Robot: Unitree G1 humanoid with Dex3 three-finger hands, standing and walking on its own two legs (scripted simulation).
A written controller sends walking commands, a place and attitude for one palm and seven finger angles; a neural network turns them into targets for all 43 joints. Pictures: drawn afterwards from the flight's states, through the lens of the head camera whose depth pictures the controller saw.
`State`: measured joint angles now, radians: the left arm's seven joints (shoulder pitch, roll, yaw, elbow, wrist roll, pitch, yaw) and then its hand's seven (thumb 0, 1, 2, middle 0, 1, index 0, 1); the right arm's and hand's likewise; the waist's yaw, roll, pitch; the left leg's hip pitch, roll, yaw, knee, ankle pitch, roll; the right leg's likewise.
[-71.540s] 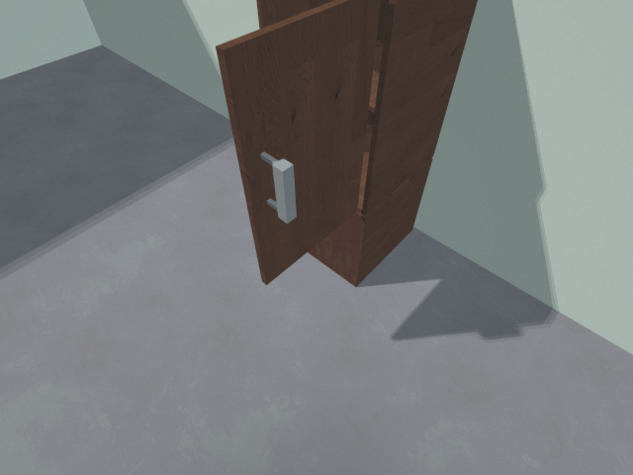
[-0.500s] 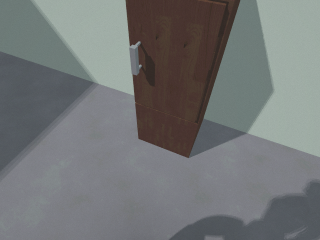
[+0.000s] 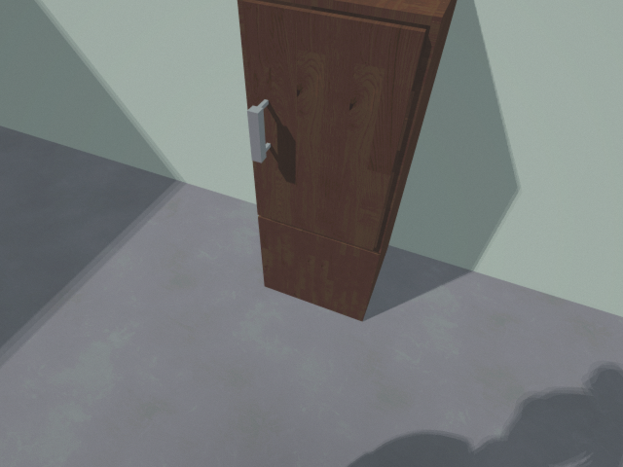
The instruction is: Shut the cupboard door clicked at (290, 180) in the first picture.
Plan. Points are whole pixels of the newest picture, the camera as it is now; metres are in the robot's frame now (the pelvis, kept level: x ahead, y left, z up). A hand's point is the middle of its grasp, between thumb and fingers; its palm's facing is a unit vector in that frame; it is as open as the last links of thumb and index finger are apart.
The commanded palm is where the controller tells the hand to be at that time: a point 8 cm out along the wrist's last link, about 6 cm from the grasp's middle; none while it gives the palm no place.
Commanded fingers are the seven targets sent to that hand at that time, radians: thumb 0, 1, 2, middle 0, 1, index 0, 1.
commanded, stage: let the arm hang, fingers relaxed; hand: left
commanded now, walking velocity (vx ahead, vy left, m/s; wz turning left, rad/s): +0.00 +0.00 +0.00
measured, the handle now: (261, 130) +0.84 +0.15 -0.02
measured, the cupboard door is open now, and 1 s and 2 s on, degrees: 0 0 0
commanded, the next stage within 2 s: look to check the result in 0.02 s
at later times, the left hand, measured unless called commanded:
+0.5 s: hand out of the picture -0.04 +0.15 -0.18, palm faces +0.04 -0.99 -0.17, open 7.4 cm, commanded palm none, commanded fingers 0.00 0.90 0.90 -0.20 -0.30 -0.20 -0.30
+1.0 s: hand out of the picture -0.01 +0.14 -0.18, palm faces +0.04 -0.98 -0.17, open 7.4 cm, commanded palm none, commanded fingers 0.00 0.90 0.90 -0.20 -0.30 -0.20 -0.30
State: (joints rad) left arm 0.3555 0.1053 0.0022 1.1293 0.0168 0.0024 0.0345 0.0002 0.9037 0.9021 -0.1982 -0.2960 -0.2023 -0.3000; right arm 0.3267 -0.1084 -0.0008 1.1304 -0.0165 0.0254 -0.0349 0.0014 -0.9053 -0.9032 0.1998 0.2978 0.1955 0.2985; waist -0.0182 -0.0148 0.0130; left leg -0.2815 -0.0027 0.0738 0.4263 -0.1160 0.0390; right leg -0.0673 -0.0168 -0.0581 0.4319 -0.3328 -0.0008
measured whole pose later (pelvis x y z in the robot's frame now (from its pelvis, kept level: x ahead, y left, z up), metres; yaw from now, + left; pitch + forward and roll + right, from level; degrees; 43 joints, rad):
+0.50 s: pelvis +0.01 -0.01 +0.00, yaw +0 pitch -2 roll +0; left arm 0.38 0.12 0.00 1.15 0.01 0.00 0.04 0.00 0.90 0.90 -0.20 -0.30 -0.20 -0.30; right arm 0.28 -0.13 0.00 1.13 -0.01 0.02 -0.04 0.01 -0.91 -0.90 0.20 0.30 0.20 0.30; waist -0.01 -0.01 0.04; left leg -0.26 0.00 0.07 0.42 -0.14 0.03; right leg -0.04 -0.02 -0.06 0.40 -0.34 0.00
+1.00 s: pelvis +0.03 -0.02 +0.00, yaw +0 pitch -1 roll +1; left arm 0.35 0.12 0.00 1.14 0.01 0.00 0.04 0.00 0.90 0.90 -0.20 -0.30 -0.20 -0.30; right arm 0.28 -0.13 0.01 1.14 -0.01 0.02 -0.04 0.00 -0.91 -0.90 0.20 0.30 0.20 0.30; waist -0.01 -0.01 0.05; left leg -0.25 0.01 0.06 0.44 -0.16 0.01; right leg 0.00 0.00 -0.07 0.38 -0.35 -0.02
